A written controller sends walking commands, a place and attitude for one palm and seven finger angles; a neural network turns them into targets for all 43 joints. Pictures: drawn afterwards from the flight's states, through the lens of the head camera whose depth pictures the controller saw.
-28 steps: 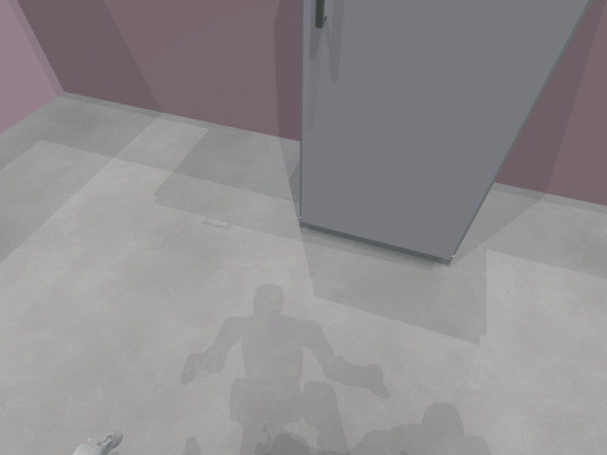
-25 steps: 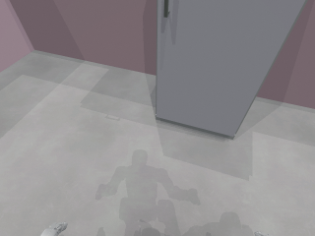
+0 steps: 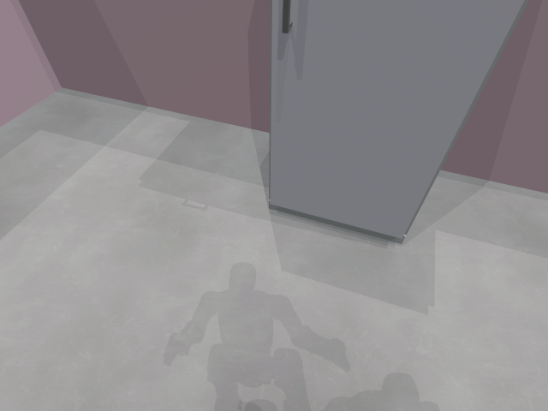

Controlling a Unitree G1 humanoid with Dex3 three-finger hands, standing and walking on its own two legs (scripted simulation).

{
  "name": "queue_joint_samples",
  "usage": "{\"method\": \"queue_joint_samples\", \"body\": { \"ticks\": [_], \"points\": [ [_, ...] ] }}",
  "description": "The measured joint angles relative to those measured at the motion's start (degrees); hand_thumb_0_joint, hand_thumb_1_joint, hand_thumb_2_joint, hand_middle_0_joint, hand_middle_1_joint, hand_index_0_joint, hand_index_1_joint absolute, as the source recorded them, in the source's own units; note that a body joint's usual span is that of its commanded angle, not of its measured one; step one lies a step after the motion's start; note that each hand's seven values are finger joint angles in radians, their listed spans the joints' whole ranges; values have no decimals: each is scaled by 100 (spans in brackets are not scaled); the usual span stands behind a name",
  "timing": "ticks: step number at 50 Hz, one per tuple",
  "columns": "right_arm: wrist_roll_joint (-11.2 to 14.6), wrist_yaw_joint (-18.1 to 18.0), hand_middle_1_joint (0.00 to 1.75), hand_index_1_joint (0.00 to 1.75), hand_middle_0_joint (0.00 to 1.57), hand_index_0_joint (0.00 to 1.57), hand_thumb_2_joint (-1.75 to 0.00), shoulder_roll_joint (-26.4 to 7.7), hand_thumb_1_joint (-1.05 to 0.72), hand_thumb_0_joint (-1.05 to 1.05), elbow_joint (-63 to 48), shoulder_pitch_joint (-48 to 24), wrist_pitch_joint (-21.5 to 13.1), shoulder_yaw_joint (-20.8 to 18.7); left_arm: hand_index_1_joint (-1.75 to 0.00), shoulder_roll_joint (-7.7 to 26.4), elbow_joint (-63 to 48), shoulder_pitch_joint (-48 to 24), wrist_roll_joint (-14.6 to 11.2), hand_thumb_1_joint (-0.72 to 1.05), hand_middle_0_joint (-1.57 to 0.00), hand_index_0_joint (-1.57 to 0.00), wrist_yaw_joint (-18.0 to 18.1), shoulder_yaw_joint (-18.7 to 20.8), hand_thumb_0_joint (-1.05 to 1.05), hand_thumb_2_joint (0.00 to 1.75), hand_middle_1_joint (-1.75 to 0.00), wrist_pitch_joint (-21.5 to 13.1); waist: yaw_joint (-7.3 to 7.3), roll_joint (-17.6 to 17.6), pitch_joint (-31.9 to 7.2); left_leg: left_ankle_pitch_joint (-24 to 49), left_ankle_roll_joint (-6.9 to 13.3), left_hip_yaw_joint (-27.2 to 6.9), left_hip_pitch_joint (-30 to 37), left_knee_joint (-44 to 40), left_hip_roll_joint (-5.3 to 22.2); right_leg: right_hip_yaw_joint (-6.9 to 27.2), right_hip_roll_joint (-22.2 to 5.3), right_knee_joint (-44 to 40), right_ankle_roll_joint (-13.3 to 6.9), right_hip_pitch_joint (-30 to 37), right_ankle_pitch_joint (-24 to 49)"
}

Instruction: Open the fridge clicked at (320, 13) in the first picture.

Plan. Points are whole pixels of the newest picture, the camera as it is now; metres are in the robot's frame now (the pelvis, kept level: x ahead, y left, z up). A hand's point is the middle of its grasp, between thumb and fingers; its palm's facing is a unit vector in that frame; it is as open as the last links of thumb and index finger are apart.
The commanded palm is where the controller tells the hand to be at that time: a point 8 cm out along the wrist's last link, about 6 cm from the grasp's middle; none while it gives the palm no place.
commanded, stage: stand and wait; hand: left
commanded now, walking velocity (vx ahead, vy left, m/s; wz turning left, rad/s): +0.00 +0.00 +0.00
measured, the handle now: out of the picture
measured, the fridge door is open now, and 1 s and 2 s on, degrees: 0 0 0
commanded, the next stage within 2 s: look at it before walking up in 0.30 s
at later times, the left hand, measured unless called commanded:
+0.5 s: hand out of the picture +0.07 +0.24 -0.15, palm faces -0.03 -0.94 -0.34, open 7.4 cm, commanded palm none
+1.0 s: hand out of the picture +0.06 +0.24 -0.15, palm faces -0.03 -0.94 -0.34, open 7.4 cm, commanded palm none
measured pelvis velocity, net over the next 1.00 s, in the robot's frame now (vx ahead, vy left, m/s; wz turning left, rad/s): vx -0.01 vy -0.01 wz -0.01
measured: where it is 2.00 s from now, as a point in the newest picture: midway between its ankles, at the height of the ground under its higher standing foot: (257, 403)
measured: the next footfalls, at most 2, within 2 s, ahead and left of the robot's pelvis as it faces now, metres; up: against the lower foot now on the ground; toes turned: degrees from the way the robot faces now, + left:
right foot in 1.76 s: +0.38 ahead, -0.04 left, +0.00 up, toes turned +5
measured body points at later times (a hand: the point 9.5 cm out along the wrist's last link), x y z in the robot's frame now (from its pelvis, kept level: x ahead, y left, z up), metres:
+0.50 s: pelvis -0.01 -0.01 +0.00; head -0.01 -0.01 +0.45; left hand +0.07 +0.29 -0.13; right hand +0.06 -0.30 -0.13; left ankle -0.01 +0.12 -0.74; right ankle -0.01 -0.12 -0.74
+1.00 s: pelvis -0.01 -0.01 +0.00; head -0.01 -0.01 +0.45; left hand +0.06 +0.29 -0.13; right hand +0.06 -0.30 -0.13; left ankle -0.01 +0.12 -0.74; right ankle -0.01 -0.12 -0.74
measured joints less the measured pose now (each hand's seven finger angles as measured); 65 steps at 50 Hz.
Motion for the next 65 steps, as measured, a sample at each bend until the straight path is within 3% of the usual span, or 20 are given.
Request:
{"method": "queue_joint_samples", "body": {
  "ticks": [51, 54, 57, 61, 65],
  "points": [
    [15, 24, 30, 30, 20, 20, -90, -3, -91, 1, 223, 12, -42, 34, -30, -17, 179, -79, 7, 90, -20, -20, -11, -18, 1, 90, -30, -58, -30, 29, -5, 272, -63, 3, 17, -297, 73, 3, 71, -303, -48, 11, 284],
    [-22, 21, 30, 30, 20, 20, -90, 60, -91, 1, 190, 124, 20, 40, -30, -97, 141, -10, 22, 90, -20, -20, 23, -4, 1, 90, -30, -3, -49, 44, -89, 155, -57, -53, -101, -84, 62, -57, 57, -164, -33, -47, 176],
    [-59, 49, 30, 30, 20, 20, -90, 191, -91, 1, 127, 398, 111, 30, -29, -243, 25, 187, 54, 90, -20, -20, -12, 43, 1, 90, -30, 35, -52, 58, -212, -499, 0, -111, -390, 531, 61, -183, 32, 34, -40, -106, -38],
    [-47, 128, 30, 30, 20, 20, -90, 427, -91, 1, 51, 801, 167, -24, -30, -448, -103, 560, 88, 90, -20, -20, -26, 121, 1, 90, -30, -73, -43, -25, -223, -1142, 41, 155, -937, 1717, 135, -437, -118, 53, -11, 56, -231],
    [-35, 193, 30, 30, 20, 20, -90, 638, -91, 1, -105, 1120, 35, -68, -30, -546, -49, 921, 82, 90, -20, -20, -50, 178, 1, 90, -30, -70, -79, -175, -133, -719, 74, 448, -855, 1032, 184, -639, -403, 543, 142, 101, -697]
  ]
}}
